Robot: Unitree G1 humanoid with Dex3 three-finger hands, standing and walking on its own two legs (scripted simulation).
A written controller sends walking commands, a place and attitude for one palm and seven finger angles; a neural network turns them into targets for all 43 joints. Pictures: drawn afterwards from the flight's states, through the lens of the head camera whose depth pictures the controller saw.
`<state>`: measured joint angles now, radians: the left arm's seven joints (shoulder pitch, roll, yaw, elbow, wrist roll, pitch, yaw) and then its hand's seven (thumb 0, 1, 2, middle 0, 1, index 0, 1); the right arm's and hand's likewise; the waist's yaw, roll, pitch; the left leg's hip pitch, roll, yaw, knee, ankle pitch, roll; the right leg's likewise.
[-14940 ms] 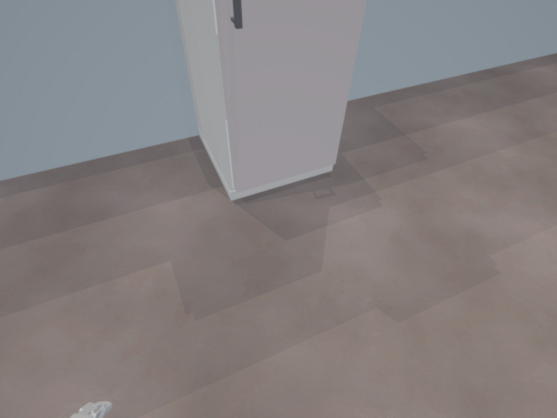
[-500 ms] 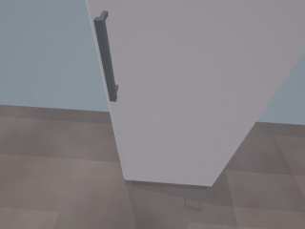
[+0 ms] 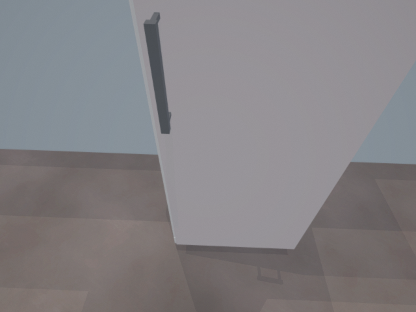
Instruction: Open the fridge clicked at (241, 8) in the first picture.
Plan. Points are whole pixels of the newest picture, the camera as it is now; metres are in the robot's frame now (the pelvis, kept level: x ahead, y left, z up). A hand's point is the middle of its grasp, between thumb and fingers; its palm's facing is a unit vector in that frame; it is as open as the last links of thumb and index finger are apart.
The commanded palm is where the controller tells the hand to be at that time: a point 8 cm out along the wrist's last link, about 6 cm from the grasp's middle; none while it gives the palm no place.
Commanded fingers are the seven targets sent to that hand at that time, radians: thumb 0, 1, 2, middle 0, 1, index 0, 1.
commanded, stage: come to a stop and stand still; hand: left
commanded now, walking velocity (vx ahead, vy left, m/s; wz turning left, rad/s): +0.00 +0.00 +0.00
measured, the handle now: (161, 80) +0.51 +0.13 +0.20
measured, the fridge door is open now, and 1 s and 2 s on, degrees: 0 0 0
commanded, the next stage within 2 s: look again from close up in 1.66 s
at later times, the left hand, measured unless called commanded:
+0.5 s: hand out of the picture -0.14 +0.17 -0.17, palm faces +0.13 -0.98 -0.17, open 7.4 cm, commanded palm none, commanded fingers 0.00 0.90 0.90 -0.20 -0.30 -0.20 -0.30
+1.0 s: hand out of the picture -0.08 +0.19 -0.16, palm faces +0.02 -0.98 -0.20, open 7.3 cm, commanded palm none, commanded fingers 0.00 0.90 0.90 -0.20 -0.30 -0.20 -0.30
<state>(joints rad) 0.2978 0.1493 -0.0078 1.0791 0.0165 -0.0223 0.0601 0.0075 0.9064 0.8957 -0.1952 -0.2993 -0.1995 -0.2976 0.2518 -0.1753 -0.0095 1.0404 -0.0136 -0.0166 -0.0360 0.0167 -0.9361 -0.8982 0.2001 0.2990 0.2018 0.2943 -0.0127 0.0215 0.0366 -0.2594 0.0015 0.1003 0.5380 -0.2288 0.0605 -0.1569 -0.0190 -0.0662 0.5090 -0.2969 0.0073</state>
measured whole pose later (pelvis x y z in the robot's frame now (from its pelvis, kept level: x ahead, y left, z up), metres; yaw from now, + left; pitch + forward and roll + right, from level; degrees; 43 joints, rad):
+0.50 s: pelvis -0.08 +0.01 +0.01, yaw +3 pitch -3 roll -1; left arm 0.47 0.15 0.02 1.04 0.03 0.03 0.03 0.01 0.91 0.90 -0.19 -0.30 -0.20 -0.30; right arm 0.31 -0.16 -0.02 1.03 -0.03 0.06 -0.01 0.01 -0.91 -0.90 0.20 0.30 0.20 0.29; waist 0.02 0.00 -0.01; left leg -0.37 -0.04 0.07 0.54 -0.35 0.04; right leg -0.26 -0.01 -0.03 0.51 -0.38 -0.04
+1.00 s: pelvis -0.12 +0.01 +0.01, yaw +0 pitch +0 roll +0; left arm 0.31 0.16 0.05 0.99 0.03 0.02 0.01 0.01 0.93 0.90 -0.19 -0.30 -0.20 -0.30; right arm 0.42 -0.10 -0.02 1.07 -0.04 0.00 -0.02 0.01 -0.91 -0.90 0.20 0.30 0.20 0.29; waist -0.04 0.01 -0.05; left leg -0.27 0.00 0.10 0.41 -0.15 0.06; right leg -0.25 -0.02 -0.07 0.57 -0.38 -0.03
